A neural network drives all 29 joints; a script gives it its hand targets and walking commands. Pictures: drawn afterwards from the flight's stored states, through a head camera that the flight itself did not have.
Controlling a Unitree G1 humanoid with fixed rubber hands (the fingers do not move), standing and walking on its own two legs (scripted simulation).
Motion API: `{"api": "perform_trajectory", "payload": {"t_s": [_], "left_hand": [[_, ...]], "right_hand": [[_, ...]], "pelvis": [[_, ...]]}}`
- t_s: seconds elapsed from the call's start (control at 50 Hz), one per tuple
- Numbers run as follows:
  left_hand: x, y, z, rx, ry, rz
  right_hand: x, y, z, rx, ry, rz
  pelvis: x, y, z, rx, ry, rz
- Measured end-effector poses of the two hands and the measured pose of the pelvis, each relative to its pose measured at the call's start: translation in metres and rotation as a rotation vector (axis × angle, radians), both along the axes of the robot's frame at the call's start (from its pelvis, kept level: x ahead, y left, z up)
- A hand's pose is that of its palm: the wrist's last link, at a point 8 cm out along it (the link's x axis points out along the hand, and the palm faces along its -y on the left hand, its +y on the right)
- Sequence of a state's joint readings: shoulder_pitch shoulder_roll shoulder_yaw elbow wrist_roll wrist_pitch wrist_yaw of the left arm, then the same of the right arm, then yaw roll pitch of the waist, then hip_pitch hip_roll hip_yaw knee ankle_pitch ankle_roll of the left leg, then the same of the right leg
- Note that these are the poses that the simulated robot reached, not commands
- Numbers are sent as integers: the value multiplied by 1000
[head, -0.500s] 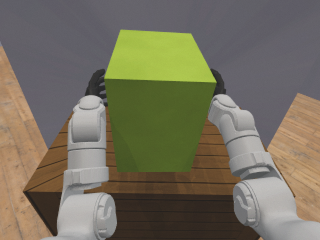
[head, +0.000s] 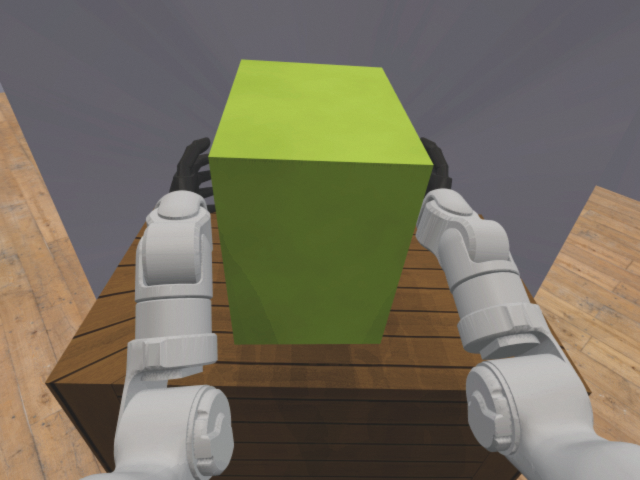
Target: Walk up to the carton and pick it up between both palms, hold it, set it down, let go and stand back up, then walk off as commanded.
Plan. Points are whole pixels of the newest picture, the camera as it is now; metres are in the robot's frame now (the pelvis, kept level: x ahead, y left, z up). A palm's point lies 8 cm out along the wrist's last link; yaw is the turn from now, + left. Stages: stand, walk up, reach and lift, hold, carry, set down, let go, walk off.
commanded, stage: hold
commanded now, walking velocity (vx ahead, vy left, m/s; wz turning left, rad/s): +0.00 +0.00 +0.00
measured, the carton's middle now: (310, 201) +0.44 +0.00 +0.20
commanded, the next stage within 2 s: set down in 0.64 s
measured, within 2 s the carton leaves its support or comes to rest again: neither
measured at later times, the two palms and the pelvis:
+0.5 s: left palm (188, 201) +0.37 +0.15 +0.24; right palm (431, 199) +0.38 -0.14 +0.24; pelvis +0.00 +0.00 +0.00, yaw +0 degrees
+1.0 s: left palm (189, 176) +0.39 +0.15 +0.26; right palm (430, 194) +0.38 -0.14 +0.24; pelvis +0.00 +0.00 +0.00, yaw +0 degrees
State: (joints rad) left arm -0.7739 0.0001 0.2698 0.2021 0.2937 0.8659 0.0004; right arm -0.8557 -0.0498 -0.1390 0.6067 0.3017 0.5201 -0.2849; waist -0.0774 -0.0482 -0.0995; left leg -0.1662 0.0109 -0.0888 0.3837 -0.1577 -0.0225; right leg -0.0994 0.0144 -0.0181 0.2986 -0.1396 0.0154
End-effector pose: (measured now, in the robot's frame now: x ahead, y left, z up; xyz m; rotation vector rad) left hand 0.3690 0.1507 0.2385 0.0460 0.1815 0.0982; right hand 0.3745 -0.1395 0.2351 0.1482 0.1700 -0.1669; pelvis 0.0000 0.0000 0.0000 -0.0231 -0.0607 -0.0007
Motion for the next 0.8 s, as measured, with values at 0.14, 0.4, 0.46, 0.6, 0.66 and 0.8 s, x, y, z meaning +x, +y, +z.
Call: {"api": "perform_trajectory", "payload": {"t_s": [0.14, 0.4, 0.46, 0.6, 0.66, 0.8], "left_hand": [[0, 0, 0, 0, -2, 0], [0, 0, 0, 0, -2, 1], [0, 0, 0, 0, -2, 1], [0, 0, 1, 0, -3, 1], [0, 0, 1, -1, -2, 2], [0, 0, 8, -5, -25, -3]], "right_hand": [[0, 0, 0, 0, -1, 1], [0, 0, 0, 0, 0, 1], [1, 0, 0, 0, 1, 1], [0, 0, 0, 0, 0, 1], [0, 0, 1, -1, 1, 2], [-2, -1, 8, -38, -21, -4]], "pelvis": [[0, 0, 0, 0, 0, 0], [0, 0, 0, 0, 0, 0], [0, 0, 0, 0, 1, 0], [0, 0, 0, 0, 1, 0], [1, 0, 0, 0, 1, 0], [1, 0, 0, 0, 1, 0]]}}
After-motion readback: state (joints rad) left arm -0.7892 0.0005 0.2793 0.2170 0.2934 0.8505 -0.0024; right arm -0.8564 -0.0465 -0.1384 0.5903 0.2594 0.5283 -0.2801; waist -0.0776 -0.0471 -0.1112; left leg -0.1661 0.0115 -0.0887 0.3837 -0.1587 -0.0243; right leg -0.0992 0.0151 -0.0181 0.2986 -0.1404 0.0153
